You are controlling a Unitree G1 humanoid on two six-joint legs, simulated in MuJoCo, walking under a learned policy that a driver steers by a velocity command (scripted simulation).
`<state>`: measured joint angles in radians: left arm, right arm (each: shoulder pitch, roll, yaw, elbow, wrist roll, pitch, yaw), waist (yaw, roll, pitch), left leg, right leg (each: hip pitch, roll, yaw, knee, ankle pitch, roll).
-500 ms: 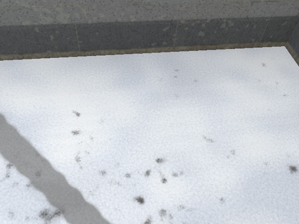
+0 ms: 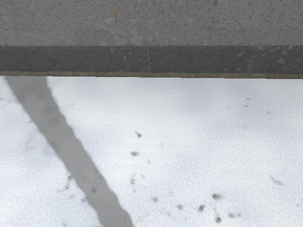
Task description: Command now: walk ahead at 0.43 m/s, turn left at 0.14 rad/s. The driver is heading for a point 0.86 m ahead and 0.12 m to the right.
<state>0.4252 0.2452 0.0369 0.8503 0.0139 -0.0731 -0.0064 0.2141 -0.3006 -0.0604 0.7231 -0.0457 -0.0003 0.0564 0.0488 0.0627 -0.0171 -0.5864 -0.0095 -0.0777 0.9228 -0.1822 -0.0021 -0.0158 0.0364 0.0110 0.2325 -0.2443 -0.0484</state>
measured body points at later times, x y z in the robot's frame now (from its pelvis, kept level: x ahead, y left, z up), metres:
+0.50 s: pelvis +0.25 +0.06 +0.00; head +0.27 +0.07 +0.45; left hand +0.37 +0.31 -0.13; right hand +0.25 -0.20 -0.13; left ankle +0.20 +0.12 -0.75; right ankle +0.36 -0.09 -0.68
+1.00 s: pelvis +0.54 +0.01 +0.00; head +0.56 +0.00 +0.45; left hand +0.53 +0.27 -0.14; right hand +0.64 -0.24 -0.14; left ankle +0.61 +0.17 -0.68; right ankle +0.52 -0.05 -0.75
